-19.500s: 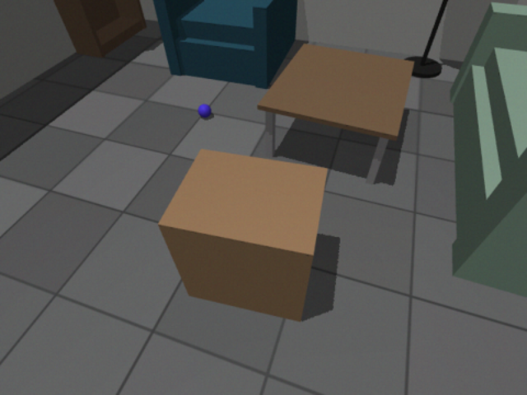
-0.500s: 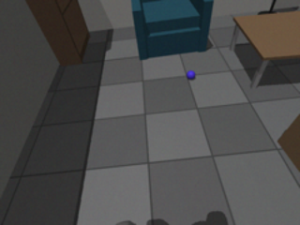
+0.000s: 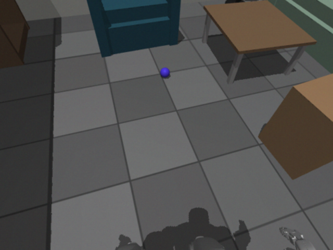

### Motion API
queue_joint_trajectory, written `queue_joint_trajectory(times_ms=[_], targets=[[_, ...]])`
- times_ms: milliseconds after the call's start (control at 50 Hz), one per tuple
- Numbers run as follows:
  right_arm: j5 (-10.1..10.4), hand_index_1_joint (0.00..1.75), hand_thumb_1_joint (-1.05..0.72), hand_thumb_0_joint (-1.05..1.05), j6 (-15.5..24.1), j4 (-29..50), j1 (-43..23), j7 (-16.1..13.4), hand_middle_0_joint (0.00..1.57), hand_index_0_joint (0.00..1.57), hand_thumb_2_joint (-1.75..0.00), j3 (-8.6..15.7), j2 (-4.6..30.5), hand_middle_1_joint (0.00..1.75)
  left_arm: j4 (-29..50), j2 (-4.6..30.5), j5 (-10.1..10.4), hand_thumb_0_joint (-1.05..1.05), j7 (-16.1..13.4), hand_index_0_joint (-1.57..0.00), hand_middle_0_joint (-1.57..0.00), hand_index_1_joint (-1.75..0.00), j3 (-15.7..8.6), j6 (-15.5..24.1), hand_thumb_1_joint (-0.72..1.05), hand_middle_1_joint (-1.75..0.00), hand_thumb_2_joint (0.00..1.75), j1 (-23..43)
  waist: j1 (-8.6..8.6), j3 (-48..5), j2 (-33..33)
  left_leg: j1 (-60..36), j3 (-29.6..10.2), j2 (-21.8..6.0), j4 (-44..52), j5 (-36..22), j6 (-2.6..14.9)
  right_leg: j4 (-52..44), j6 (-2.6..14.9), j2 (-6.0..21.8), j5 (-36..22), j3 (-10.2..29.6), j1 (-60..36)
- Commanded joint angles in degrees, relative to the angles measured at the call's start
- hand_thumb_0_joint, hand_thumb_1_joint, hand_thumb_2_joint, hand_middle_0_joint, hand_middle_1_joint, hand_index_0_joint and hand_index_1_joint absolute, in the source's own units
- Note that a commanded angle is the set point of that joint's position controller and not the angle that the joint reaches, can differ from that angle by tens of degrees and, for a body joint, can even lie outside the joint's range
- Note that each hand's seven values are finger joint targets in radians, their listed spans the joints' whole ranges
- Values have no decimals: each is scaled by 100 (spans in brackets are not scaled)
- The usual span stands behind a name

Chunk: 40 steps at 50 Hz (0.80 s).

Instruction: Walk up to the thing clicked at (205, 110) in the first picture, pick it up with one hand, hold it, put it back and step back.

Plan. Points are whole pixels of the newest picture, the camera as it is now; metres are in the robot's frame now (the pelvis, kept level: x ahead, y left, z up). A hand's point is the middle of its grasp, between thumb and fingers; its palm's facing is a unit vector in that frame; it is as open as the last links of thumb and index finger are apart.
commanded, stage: walk up
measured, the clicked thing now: (164, 72) +1.55 +0.01 -0.71
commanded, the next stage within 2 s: stand in 0.90 s
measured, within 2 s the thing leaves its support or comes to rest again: neither
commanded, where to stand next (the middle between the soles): +0.07 +0.00 m, yaw -9 degrees
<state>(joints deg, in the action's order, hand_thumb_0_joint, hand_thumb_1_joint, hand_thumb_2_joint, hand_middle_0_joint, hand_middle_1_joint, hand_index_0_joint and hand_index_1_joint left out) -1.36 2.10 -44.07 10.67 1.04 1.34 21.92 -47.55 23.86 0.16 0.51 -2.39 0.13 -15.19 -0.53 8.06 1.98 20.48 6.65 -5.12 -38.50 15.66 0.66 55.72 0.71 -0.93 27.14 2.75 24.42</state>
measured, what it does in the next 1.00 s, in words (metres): steps on the spot: right foot, then left foot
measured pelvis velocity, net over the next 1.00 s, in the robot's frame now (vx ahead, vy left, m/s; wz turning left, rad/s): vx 0.01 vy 0.00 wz -0.17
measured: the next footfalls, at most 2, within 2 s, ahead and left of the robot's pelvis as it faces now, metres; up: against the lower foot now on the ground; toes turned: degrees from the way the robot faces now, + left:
right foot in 0.10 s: +0.06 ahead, -0.14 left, +0.00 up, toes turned -3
left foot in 0.38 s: +0.08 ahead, +0.14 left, +0.00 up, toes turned -4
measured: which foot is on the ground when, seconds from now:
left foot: down 0.00-0.14, up 0.16-0.36, down 0.38-1.00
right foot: up 0.00-0.08, down 0.10-1.00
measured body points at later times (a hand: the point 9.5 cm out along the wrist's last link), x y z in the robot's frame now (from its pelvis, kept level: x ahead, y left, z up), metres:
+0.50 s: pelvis +0.00 -0.01 -0.01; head +0.03 -0.02 +0.44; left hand +0.15 +0.29 -0.12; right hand +0.03 -0.32 -0.14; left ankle +0.04 +0.15 -0.72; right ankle +0.02 -0.14 -0.72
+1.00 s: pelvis +0.01 +0.00 +0.02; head +0.03 -0.02 +0.46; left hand +0.14 +0.29 -0.11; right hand +0.03 -0.32 -0.12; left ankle +0.04 +0.15 -0.72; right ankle +0.02 -0.14 -0.72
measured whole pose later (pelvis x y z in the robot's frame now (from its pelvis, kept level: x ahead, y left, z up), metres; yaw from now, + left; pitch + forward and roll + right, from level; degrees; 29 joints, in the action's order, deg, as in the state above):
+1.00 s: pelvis +0.01 +0.00 +0.02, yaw -10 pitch -2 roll +1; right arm -0.4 -0.2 -63.3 5.1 1.2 1.3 22.3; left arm -64.5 20.4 -0.4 0.7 -0.4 1.1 -5.8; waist -1.5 4.3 -1.3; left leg 11.5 4.2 -3.8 -27.9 14.4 -2.4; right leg 29.7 -1.9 -0.5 12.8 7.6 15.3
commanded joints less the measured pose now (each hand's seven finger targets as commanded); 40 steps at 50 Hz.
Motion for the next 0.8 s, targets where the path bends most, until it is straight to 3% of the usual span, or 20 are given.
queue_joint_trajectory(times_ms=[0,40,80,100,120,140,160,200,220,320,360,380,400,420,440,480,500,580,700,780], targets=[[-28,30,-90,0,-36,366,-78,-69,20,20,-90,525,1667,30,197,1002,-25,0,-99,-20,-20,-30,-343,183,90,-30,90,-551,-60,-871,-1635,-458,-1057,-1148,1191,-443,1111,-780,-83,53,-353,-414,-195],[-15,30,-90,0,-150,400,-244,-24,20,20,-90,517,1633,30,36,992,-66,0,-144,-20,-20,-30,-390,215,90,-30,90,-742,106,-985,-1500,-90,-991,-1189,775,-146,1050,-1485,-61,-68,-699,-610,-835],[20,30,-90,0,-245,394,-279,-8,20,20,-90,423,1338,30,-69,1150,-136,0,-215,-20,-20,-30,-481,293,90,-30,90,-812,274,-1040,-863,486,-662,-900,-208,210,704,-2197,55,-146,-1009,-363,-1440],[54,30,-90,0,-271,393,-177,-16,20,20,-90,332,988,30,-11,1417,-194,0,-253,-20,-20,-30,-560,331,90,-30,90,-664,254,-855,153,1117,-347,-519,-1115,637,358,-2833,320,413,-654,904,-1555],[88,30,-90,0,-302,460,-219,-35,20,20,-90,219,738,30,184,1734,-240,0,-293,-20,-20,-30,-582,393,90,-30,90,-384,166,-537,958,1763,-309,91,-1713,1568,21,-3510,845,1717,-729,3107,-1147],[70,30,-90,0,-342,384,-450,-123,20,20,-90,373,1181,30,247,2062,-237,0,-323,-20,-20,-30,-591,369,90,-30,90,-45,216,-452,819,1214,-898,-145,-2042,1959,17,-3417,1497,2179,-955,3373,-329],[58,30,-90,0,-327,233,-366,-117,20,20,-90,446,1381,30,262,1895,-190,0,-313,-20,-20,-30,-552,349,90,-30,90,93,118,-370,669,811,-933,-226,-1970,1927,28,-3201,1519,1988,-1190,3121,65],[153,30,-90,0,-282,-45,-248,-73,20,20,-90,416,1279,30,208,1458,-155,0,-331,-20,-20,-30,-418,411,90,-30,90,222,3,-520,420,935,-916,-197,-1621,1412,75,-2754,1064,1348,-2195,2068,-689],[177,30,-90,0,-263,-140,-132,-76,20,20,-90,370,1168,30,131,1378,-138,0,-342,-20,-20,-30,-405,422,90,-30,90,160,10,-736,662,1044,-839,-132,-1444,1219,47,-2621,975,1234,-2797,1902,-1167],[127,30,-90,0,-162,-462,17,-96,20,20,-90,319,1114,30,79,1256,-99,0,-320,-20,-20,-30,-309,387,90,-30,90,457,-36,-1229,812,-75,-528,141,-158,840,41,-2094,851,907,-3377,1345,-1002],[78,30,-90,0,-90,-662,212,-115,20,20,-90,358,1146,30,73,1205,-44,0,-296,-20,-20,-30,-267,330,90,-30,90,686,-192,-1348,707,-892,-607,111,609,-211,118,-1733,621,767,-2937,1130,-465],[48,30,-90,0,-54,-717,219,-139,20,20,-90,395,1347,30,51,1034,-2,0,-289,-20,-20,-30,-210,315,90,-30,90,638,-141,-1427,193,-1164,-1160,-311,830,-660,254,-1509,418,560,-2521,953,-221],[50,30,-90,0,-19,-651,-135,-135,20,20,-90,395,1561,30,-13,873,44,0,-280,-20,-20,-30,-153,303,90,-30,90,524,17,-1393,-393,-898,-1828,-837,1098,-342,552,-1372,158,193,-1783,534,-180],[99,30,-90,0,-37,-661,-497,-92,20,20,-90,360,1632,30,-256,1002,28,0,-303,-20,-20,-30,-182,297,90,-30,90,479,140,-1228,-668,-317,-2018,-1113,1047,-84,808,-1438,107,56,-1065,233,-711],[91,30,-90,0,-54,-678,-741,-67,20,20,-90,301,1487,30,-399,1073,-16,0,-305,-20,-20,-30,-187,315,90,-30,90,346,284,-1164,-578,-55,-1689,-981,866,-89,701,-1850,127,146,-1012,341,-1093],[115,30,-90,0,-88,-817,-580,-58,20,20,-90,214,1253,30,-462,1217,-45,0,-256,-20,-20,-30,-218,369,90,-30,90,662,96,-1128,-264,-235,-893,-210,531,46,222,-2275,389,512,-1618,1231,-903],[106,30,-90,0,-85,-898,-425,-75,20,20,-90,199,1250,30,-444,1266,-33,0,-241,-20,-20,-30,-215,359,90,-30,90,851,-35,-1020,-263,-422,-838,-169,599,251,180,-2303,440,629,-1731,1355,-576],[106,30,-90,0,-56,-1108,-770,-54,20,20,-90,195,1337,30,-741,1044,10,0,-221,-20,-20,-30,-122,307,90,-30,90,869,126,-830,-736,-329,-1173,-536,1274,311,361,-2165,252,236,-1923,656,-823],[100,30,-90,0,-125,-1311,-851,-51,20,20,-90,200,1281,30,-965,1042,-36,0,-164,-20,-20,-30,-105,267,90,-30,90,1204,11,-545,-394,-431,-948,-361,1450,1298,241,-2765,281,324,-1117,1057,-476],[98,30,-90,0,-147,-1403,-898,-31,20,20,-90,225,1262,30,-1099,998,-58,0,-144,-20,-20,-30,-88,265,90,-30,90,1273,-25,-627,-208,-664,-898,-377,1465,1349,263,-3034,267,308,-856,1108,-409]])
